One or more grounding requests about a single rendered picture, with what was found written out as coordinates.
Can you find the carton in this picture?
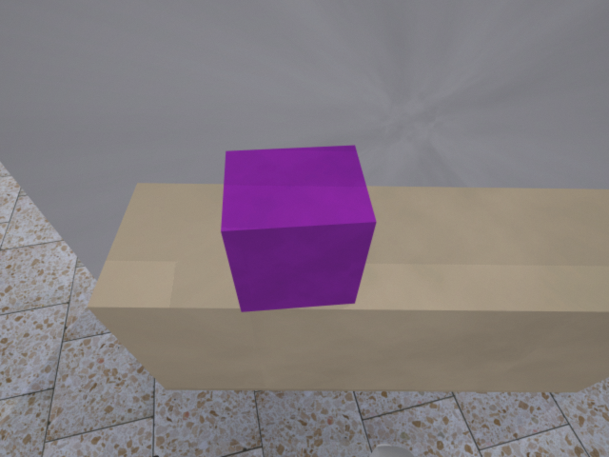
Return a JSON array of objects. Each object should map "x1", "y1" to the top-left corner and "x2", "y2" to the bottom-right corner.
[{"x1": 221, "y1": 146, "x2": 376, "y2": 312}]

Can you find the pedestal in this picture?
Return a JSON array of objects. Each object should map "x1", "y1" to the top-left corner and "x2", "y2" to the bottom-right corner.
[{"x1": 87, "y1": 183, "x2": 609, "y2": 392}]

